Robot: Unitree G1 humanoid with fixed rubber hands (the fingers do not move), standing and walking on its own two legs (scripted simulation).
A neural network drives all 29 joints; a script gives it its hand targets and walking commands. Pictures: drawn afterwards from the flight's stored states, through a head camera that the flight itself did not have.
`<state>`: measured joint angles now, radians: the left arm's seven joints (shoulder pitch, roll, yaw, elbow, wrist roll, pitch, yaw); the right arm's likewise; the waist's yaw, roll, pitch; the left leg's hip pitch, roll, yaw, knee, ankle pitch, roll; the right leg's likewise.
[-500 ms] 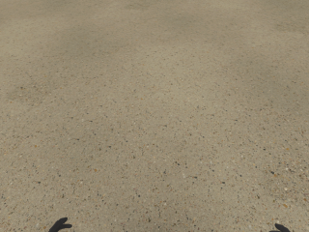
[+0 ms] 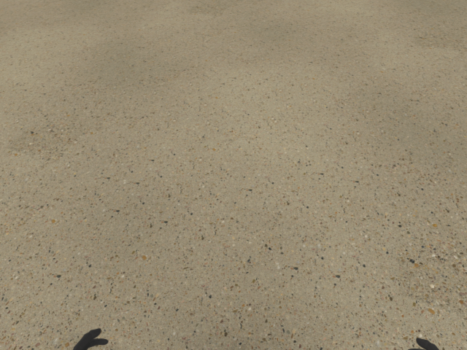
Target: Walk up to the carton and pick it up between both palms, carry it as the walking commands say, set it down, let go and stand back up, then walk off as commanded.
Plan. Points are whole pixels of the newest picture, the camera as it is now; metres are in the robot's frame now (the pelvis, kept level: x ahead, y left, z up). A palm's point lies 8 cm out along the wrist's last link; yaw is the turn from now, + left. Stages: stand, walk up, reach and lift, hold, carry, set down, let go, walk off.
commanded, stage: stand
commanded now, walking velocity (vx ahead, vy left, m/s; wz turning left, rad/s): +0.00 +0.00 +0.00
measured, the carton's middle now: out of the picture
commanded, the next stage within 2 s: walk up in 0.04 s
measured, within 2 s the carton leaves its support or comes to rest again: neither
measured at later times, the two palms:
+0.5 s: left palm out of the picture +0.04 +0.25 -0.11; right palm out of the picture +0.11 -0.31 -0.14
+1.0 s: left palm out of the picture -0.11 +0.26 -0.14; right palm (379, 341) +0.16 -0.22 -0.10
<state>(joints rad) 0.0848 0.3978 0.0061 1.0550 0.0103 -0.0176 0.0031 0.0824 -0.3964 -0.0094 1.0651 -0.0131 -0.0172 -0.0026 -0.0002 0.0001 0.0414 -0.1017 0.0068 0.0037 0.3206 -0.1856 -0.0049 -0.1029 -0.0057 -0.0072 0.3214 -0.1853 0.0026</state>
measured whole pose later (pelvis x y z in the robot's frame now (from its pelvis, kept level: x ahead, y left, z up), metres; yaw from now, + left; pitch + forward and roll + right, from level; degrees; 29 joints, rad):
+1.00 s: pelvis -0.06 -0.02 -0.01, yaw +26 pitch +0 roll -1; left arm 0.21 0.29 0.05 0.84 0.03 0.07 0.01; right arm 0.17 -0.26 -0.09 0.79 0.00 0.05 0.01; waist 0.02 -0.03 0.08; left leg -0.23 -0.01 0.03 0.48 -0.25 0.05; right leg -0.46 -0.09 -0.04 1.02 -0.37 0.08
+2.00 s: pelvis -0.03 +0.13 +0.00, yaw +56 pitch +0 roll -1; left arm 0.14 0.27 0.06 0.88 0.04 -0.03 -0.05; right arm 0.40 -0.21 -0.04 0.96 -0.01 -0.06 0.02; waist -0.02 -0.05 0.06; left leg -0.03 -0.03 0.00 0.33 -0.30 0.05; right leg -0.62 -0.15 -0.06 1.01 -0.16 0.08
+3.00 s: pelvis +0.17 +0.61 +0.00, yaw +69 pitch +0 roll -2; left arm 0.18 0.26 0.06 0.96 0.03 -0.01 -0.04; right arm 0.38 -0.20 -0.04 1.03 -0.02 -0.10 0.01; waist -0.04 -0.05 0.04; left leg -0.12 0.03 0.11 0.34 -0.23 0.04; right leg -0.59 -0.14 -0.05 1.07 -0.16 0.04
